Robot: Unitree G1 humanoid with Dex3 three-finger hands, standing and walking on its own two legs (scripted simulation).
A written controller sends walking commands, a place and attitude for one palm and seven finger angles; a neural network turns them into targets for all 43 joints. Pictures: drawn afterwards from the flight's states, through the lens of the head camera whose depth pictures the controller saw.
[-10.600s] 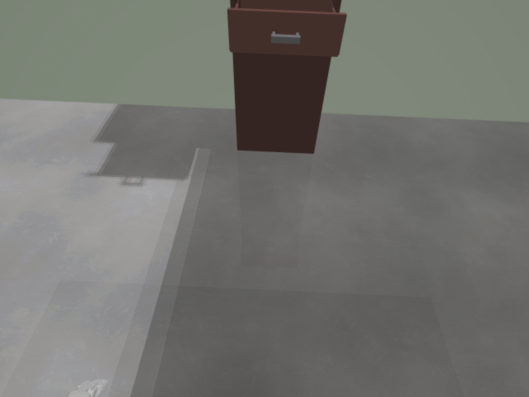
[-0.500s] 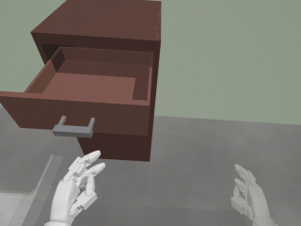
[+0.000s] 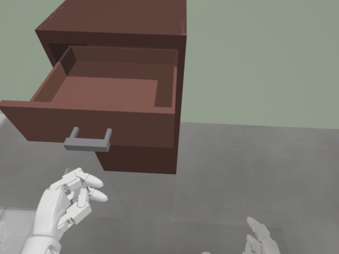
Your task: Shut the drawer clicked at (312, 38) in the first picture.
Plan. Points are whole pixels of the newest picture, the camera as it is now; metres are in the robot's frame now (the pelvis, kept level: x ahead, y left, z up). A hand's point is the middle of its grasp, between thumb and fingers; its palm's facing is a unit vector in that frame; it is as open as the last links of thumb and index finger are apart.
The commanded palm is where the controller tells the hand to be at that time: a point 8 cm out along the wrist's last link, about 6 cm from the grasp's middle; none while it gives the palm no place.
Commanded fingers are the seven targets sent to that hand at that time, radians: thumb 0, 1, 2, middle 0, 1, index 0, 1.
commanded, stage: raise the hand and make a fist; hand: left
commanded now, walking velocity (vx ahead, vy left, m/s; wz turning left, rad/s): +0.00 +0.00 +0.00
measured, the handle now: (89, 138) +0.37 +0.22 +0.06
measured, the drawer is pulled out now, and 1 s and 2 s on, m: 0.28 0.28 0.28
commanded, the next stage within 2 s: bring the fist close to the handle in 1.04 s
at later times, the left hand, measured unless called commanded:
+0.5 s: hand (63, 195) +0.20 +0.19 +0.14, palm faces +0.04 -1.00 -0.09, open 3.2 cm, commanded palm +0.15 +0.24 +0.15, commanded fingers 0.00 0.90 0.90 -1.40 -1.60 -1.40 -1.60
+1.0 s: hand (58, 190) +0.20 +0.19 +0.15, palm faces +0.06 -0.99 -0.12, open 3.3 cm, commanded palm +0.15 +0.24 +0.16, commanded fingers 0.00 0.90 0.90 -1.40 -1.60 -1.40 -1.60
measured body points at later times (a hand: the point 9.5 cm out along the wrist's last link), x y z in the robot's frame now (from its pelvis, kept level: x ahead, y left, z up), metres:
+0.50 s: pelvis +0.03 +0.01 +0.02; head +0.01 +0.00 +0.47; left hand +0.19 +0.24 +0.15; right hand +0.24 -0.18 -0.02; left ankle -0.01 +0.11 -0.70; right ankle +0.03 -0.11 -0.70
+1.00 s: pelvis +0.03 -0.01 +0.03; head +0.00 -0.02 +0.48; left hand +0.19 +0.25 +0.16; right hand +0.22 -0.23 -0.02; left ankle -0.01 +0.11 -0.70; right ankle +0.03 -0.11 -0.70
